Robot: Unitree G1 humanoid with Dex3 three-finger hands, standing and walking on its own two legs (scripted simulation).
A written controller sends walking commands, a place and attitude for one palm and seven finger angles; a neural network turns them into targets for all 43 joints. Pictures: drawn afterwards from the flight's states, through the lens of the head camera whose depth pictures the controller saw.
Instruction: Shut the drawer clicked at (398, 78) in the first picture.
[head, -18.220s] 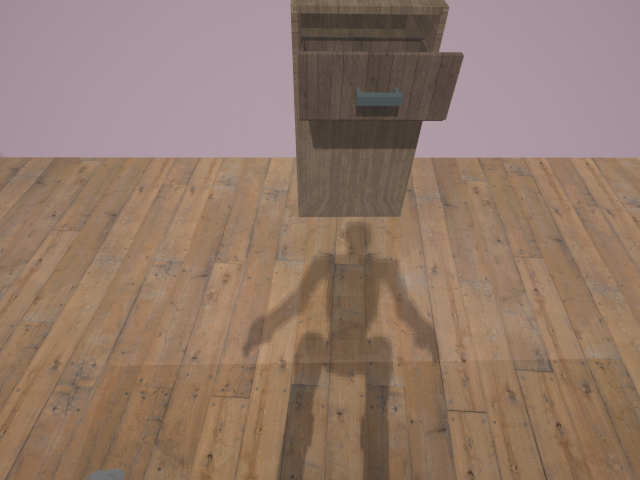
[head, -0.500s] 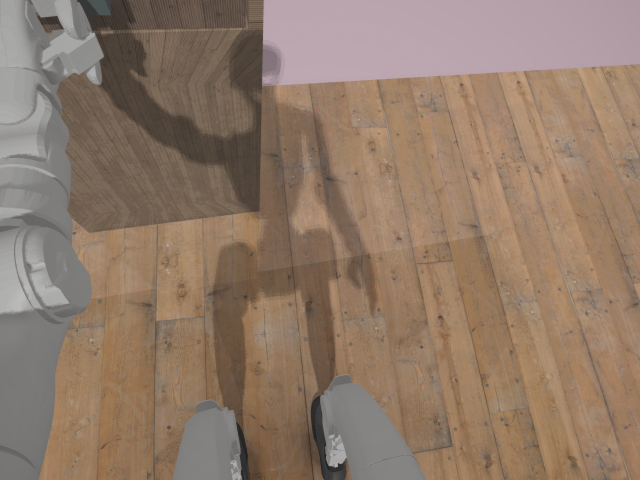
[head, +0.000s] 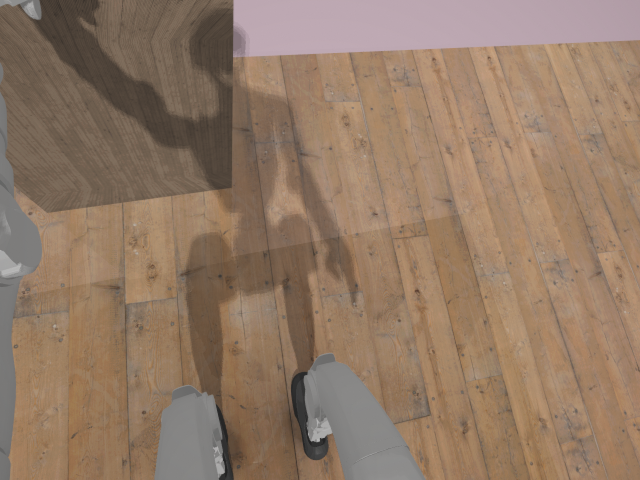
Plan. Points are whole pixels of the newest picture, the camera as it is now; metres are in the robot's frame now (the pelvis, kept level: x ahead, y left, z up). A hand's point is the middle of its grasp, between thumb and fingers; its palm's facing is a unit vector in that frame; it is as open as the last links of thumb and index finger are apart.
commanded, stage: pull the fist back off the drawer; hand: left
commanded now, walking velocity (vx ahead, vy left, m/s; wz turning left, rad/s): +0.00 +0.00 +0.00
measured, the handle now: out of the picture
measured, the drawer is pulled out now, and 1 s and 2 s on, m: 0.00 0.00 0.00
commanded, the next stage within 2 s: draw the hand back to the body in 0.58 s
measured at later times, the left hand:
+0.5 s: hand out of the picture +0.62 +0.17 +0.10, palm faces +0.07 -1.00 -0.02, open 3.2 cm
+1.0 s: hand out of the picture +0.52 +0.19 +0.14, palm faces +0.08 -1.00 -0.02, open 3.3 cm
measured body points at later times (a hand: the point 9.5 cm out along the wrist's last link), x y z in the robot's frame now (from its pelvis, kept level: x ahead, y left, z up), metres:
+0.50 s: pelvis +0.02 +0.01 +0.02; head +0.21 +0.04 +0.42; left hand +0.61 +0.22 +0.10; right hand -0.04 -0.23 -0.08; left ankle +0.04 +0.11 -0.62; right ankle +0.06 -0.13 -0.62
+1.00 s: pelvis +0.08 +0.00 +0.08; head +0.19 +0.01 +0.51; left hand +0.51 +0.24 +0.14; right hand +0.13 -0.25 -0.04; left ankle +0.04 +0.11 -0.62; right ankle +0.06 -0.13 -0.62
